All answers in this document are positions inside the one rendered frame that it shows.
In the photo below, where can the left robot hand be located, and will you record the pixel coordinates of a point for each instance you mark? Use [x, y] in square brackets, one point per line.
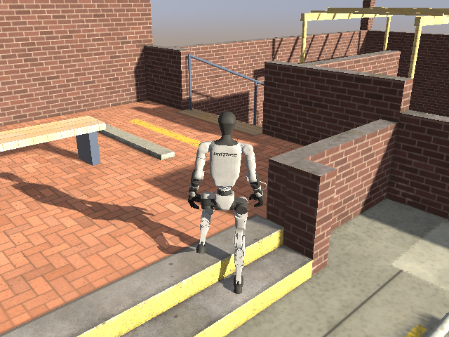
[192, 199]

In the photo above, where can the robot right forearm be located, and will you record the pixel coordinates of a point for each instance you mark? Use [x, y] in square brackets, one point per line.
[257, 187]

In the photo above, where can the robot left upper arm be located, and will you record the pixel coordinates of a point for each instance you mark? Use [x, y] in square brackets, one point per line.
[204, 147]

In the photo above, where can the robot left forearm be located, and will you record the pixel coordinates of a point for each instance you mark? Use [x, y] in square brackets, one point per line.
[194, 185]

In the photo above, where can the robot right upper arm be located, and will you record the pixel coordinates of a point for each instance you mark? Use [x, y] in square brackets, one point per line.
[248, 150]

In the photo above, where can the robot torso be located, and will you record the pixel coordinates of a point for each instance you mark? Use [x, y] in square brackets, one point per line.
[225, 162]

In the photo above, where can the right robot hand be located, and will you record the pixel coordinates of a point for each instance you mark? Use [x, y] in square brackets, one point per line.
[260, 199]

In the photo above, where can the right robot shin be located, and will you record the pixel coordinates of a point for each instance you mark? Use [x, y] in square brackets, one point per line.
[239, 260]

